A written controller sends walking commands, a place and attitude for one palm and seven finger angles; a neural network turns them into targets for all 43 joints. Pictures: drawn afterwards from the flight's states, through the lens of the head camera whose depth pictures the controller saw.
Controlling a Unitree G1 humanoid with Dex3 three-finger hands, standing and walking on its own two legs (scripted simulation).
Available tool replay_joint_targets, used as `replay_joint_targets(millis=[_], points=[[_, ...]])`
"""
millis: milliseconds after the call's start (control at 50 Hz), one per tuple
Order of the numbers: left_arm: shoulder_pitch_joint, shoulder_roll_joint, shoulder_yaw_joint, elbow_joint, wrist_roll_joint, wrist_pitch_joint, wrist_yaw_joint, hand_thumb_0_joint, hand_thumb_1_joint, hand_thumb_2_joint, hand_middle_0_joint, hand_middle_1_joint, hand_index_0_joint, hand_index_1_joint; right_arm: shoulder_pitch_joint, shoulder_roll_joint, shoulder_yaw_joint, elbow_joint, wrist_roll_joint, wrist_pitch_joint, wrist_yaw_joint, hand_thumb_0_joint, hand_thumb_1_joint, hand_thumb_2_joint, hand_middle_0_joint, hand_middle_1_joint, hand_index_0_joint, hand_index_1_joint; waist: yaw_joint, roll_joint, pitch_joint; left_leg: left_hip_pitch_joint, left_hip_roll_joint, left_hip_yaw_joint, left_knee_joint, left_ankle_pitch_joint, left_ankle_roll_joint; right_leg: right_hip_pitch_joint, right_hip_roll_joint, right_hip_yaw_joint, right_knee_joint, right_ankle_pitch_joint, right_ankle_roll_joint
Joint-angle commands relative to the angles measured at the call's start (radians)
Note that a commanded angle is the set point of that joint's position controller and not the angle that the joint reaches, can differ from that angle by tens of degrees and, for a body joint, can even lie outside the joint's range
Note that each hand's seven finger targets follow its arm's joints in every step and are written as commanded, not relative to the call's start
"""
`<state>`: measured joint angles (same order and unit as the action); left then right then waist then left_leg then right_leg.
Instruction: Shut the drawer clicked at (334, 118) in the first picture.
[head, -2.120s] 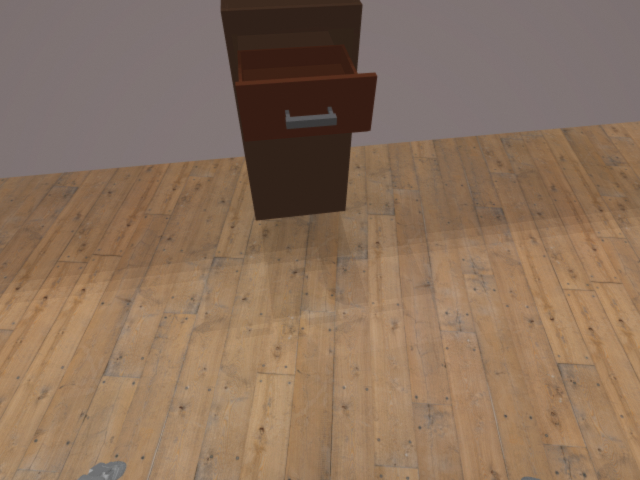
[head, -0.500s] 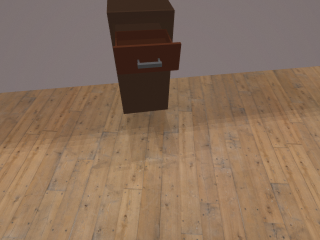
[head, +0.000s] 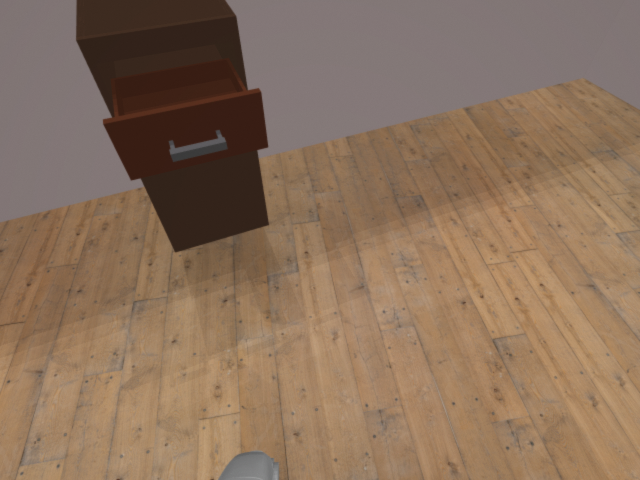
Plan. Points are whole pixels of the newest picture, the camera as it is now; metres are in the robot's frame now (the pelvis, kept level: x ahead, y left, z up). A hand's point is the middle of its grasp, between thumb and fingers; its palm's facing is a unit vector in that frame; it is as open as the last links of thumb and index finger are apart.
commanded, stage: walk to a spot facing it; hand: left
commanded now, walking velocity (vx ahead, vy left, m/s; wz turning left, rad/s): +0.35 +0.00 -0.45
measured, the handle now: (197, 144) +0.81 +0.36 -0.08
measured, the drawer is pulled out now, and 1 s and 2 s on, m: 0.29 0.29 0.29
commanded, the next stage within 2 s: turn to face it in 0.82 s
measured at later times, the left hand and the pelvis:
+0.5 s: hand (186, 376) +0.29 +0.26 -0.17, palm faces -0.18 -0.96 -0.19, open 7.4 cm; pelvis +0.20 +0.07 +0.00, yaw -17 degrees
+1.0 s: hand (313, 266) +0.53 +0.06 -0.16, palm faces -0.56 -0.80 -0.22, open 7.4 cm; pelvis +0.32 -0.02 -0.01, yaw -33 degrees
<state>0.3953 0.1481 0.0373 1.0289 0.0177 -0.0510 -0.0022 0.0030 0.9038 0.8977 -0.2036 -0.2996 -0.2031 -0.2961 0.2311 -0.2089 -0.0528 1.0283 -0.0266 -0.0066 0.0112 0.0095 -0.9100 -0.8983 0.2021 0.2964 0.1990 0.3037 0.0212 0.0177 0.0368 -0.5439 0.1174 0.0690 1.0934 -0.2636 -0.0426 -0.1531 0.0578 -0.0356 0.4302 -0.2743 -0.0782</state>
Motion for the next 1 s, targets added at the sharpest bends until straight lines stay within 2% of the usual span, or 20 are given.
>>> replay_joint_targets(millis=[0,140,180,220,240,260,280,300,340,420,540,660,700,740,760,780,800,820,880,980], points=[[0.078,0.189,0.049,-0.031,0.004,-0.027,0.011,0.0,0.9,0.9,-0.2,-0.3,-0.2,-0.3,-0.106,-0.053,-0.022,-0.128,0.002,-0.03,0.008,0.0,-0.9,-0.9,0.2,0.3,0.2,0.3,0.009,-0.086,0.032,-0.158,0.014,-0.028,-0.073,0.073,-0.019,0.058,-0.266,0.306,-0.235,0.142,-0.125],[0.1,0.191,0.051,-0.024,0.01,-0.019,0.022,0.0,0.9,0.9,-0.2,-0.3,-0.2,-0.3,-0.241,-0.034,-0.014,-0.204,0.011,-0.049,0.013,0.0,-0.9,-0.9,0.2,0.3,0.2,0.3,0.044,-0.146,0.055,-0.048,-0.041,0.008,-0.33,0.041,0.008,0.106,-0.251,0.299,-0.155,0.391,-0.1],[0.057,0.209,0.06,-0.038,0.011,-0.014,0.02,0.0,0.9,0.9,-0.2,-0.3,-0.2,-0.3,-0.182,-0.044,-0.017,-0.195,0.014,-0.056,0.008,0.0,-0.9,-0.9,0.2,0.3,0.2,0.3,0.009,-0.15,0.043,0.122,-0.074,0.024,-0.425,0.018,0.026,0.037,-0.239,0.291,-0.099,0.422,-0.09],[0.012,0.202,0.069,-0.053,0.003,-0.015,0.016,0.0,0.9,0.9,-0.2,-0.3,-0.2,-0.3,0.065,-0.102,-0.031,-0.124,0.007,-0.067,-0.018,0.0,-0.9,-0.9,0.2,0.3,0.2,0.3,-0.101,-0.101,-0.058,0.502,-0.082,0.015,-0.577,0.084,0.051,-0.1,-0.155,0.24,0.171,0.486,-0.044],[0.04,0.149,0.069,-0.067,-0.01,-0.012,0.005,0.0,0.9,0.9,-0.2,-0.3,-0.2,-0.3,0.222,-0.217,-0.057,-0.088,-0.01,-0.073,-0.033,0.0,-0.9,-0.9,0.2,0.3,0.2,0.3,-0.149,0.106,-0.188,0.745,0.154,-0.253,-0.627,0.036,0.112,-0.269,-0.049,0.156,0.466,0.199,0.0],[0.057,0.104,0.06,-0.094,-0.014,-0.013,-0.005,0.0,0.9,0.9,-0.2,-0.3,-0.2,-0.3,0.304,-0.291,-0.062,-0.081,-0.004,-0.068,-0.032,0.0,-0.9,-0.9,0.2,0.3,0.2,0.3,-0.134,0.306,-0.234,0.776,0.395,-0.588,-0.78,-0.006,0.204,-0.437,0.029,0.07,0.784,-0.294,0.037],[0.017,0.127,0.062,-0.107,-0.002,-0.01,-0.009,0.0,0.9,0.9,-0.2,-0.3,-0.2,-0.3,0.234,-0.257,-0.051,-0.103,0.005,-0.056,-0.026,0.0,-0.9,-0.9,0.2,0.3,0.2,0.3,-0.115,0.154,-0.147,0.613,0.412,-0.606,-0.844,-0.201,0.253,-0.484,-0.028,0.079,0.888,-0.295,0.018],[-0.033,0.112,0.063,-0.108,0.003,-0.002,-0.01,0.0,0.9,0.9,-0.2,-0.3,-0.2,-0.3,0.146,-0.192,-0.037,-0.117,0.0,-0.064,-0.031,0.0,-0.9,-0.9,0.2,0.3,0.2,0.3,-0.082,0.183,-0.057,0.491,0.375,-0.54,-0.903,-0.34,0.223,-0.528,-0.069,0.086,0.956,-0.197,0.027],[-0.056,0.111,0.068,-0.1,0.013,0.021,-0.032,0.0,0.9,0.9,-0.2,-0.3,-0.2,-0.3,0.05,-0.083,-0.011,-0.131,0.001,-0.073,-0.032,0.0,-0.9,-0.9,0.2,0.3,0.2,0.3,-0.023,0.145,0.059,0.303,0.276,-0.327,-0.927,-0.254,0.166,-0.497,-0.138,0.078,0.919,-0.046,0.035],[-0.04,0.076,0.061,-0.101,0.016,0.06,-0.046,0.0,0.9,0.9,-0.2,-0.3,-0.2,-0.3,0.058,-0.07,-0.009,-0.112,0.007,-0.096,-0.035,0.0,-0.9,-0.9,0.2,0.3,0.2,0.3,0.02,0.093,0.005,0.311,0.219,-0.048,-0.909,0.056,0.169,-0.472,-0.166,0.049,0.804,0.055,0.069],[-0.221,0.069,0.049,-0.168,0.018,0.069,-0.059,0.0,0.9,0.9,-0.2,-0.3,-0.2,-0.3,0.153,-0.108,-0.018,-0.085,0.007,-0.096,-0.03,0.0,-0.9,-0.9,0.2,0.3,0.2,0.3,-0.023,0.07,0.041,0.454,0.229,0.074,-0.903,0.204,0.186,-0.555,-0.19,-0.005,0.527,0.147,0.098],[-0.386,0.073,0.035,-0.211,0.011,0.062,-0.056,0.0,0.9,0.9,-0.2,-0.3,-0.2,-0.3,0.229,-0.134,-0.02,-0.053,-0.006,-0.067,-0.03,0.0,-0.9,-0.9,0.2,0.3,0.2,0.3,-0.082,0.09,0.064,0.523,0.244,0.175,-0.785,0.499,0.158,-0.448,-0.126,-0.092,0.301,0.073,0.074],[-0.354,0.089,0.036,-0.206,0.01,0.056,-0.052,0.0,0.9,0.9,-0.2,-0.3,-0.2,-0.3,0.207,-0.155,-0.027,-0.06,-0.005,-0.059,-0.033,0.0,-0.9,-0.9,0.2,0.3,0.2,0.3,-0.057,0.116,0.02,0.554,0.247,0.213,-0.67,0.668,0.143,-0.357,-0.091,-0.114,0.241,0.04,0.051],[-0.172,0.149,0.049,-0.154,0.014,0.033,-0.046,0.0,0.9,0.9,-0.2,-0.3,-0.2,-0.3,0.191,-0.181,-0.029,-0.077,0.005,-0.052,-0.028,0.0,-0.9,-0.9,0.2,0.3,0.2,0.3,0.034,0.083,-0.113,0.486,0.207,0.261,-0.356,0.728,0.084,-0.04,-0.03,-0.156,0.1,0.115,0.026],[-0.058,0.263,0.074,-0.127,0.017,0.017,-0.031,0.0,0.9,0.9,-0.2,-0.3,-0.2,-0.3,0.21,-0.141,-0.022,-0.097,0.02,-0.047,-0.015,0.0,-0.9,-0.9,0.2,0.3,0.2,0.3,0.085,-0.09,-0.227,0.189,0.167,0.266,-0.079,0.374,0.027,0.305,-0.207,0.045,0.096,0.372,-0.034],[0.03,0.375,0.098,-0.118,-0.005,0.015,-0.018,0.0,0.9,0.9,-0.2,-0.3,-0.2,-0.3,0.206,-0.083,-0.01,-0.137,0.027,-0.044,-0.023,0.0,-0.9,-0.9,0.2,0.3,0.2,0.3,0.092,-0.253,-0.356,-0.075,-0.009,0.196,0.278,-0.382,-0.038,0.474,-0.521,0.504,0.062,0.834,-0.185],[0.03,0.374,0.099,-0.117,-0.026,0.029,-0.003,0.0,0.9,0.9,-0.2,-0.3,-0.2,-0.3,0.119,-0.102,-0.015,-0.149,0.023,-0.04,-0.041,0.0,-0.9,-0.9,0.2,0.3,0.2,0.3,0.102,-0.084,-0.306,-0.101,0.013,0.016,0.329,-0.375,-0.026,0.381,-0.51,0.433,0.044,0.959,-0.223],[-0.047,0.356,0.091,-0.14,-0.024,0.032,0.001,0.0,0.9,0.9,-0.2,-0.3,-0.2,-0.3,0.105,-0.095,-0.011,-0.158,0.023,-0.033,-0.04,0.0,-0.9,-0.9,0.2,0.3,0.2,0.3,0.062,-0.144,-0.291,-0.108,0.037,-0.025,0.338,-0.293,-0.032,0.314,-0.459,0.413,0.018,0.819,-0.195],[-0.257,0.25,0.063,-0.198,-0.013,0.04,0.017,0.0,0.9,0.9,-0.2,-0.3,-0.2,-0.3,0.119,-0.096,-0.011,-0.119,0.003,0.012,-0.038,0.0,-0.9,-0.9,0.2,0.3,0.2,0.3,-0.045,-0.099,-0.123,0.023,0.068,-0.028,0.174,-0.138,-0.045,-0.06,-0.327,0.21,-0.088,0.495,-0.108],[-0.272,0.191,0.042,-0.177,0.003,0.041,0.021,0.0,0.9,0.9,-0.2,-0.3,-0.2,-0.3,0.187,-0.045,0.006,-0.065,-0.002,0.033,-0.031,0.0,-0.9,-0.9,0.2,0.3,0.2,0.3,-0.079,-0.113,-0.112,0.13,0.008,-0.016,0.014,-0.057,-0.017,-0.202,-0.27,0.153,-0.175,0.151,-0.086]])
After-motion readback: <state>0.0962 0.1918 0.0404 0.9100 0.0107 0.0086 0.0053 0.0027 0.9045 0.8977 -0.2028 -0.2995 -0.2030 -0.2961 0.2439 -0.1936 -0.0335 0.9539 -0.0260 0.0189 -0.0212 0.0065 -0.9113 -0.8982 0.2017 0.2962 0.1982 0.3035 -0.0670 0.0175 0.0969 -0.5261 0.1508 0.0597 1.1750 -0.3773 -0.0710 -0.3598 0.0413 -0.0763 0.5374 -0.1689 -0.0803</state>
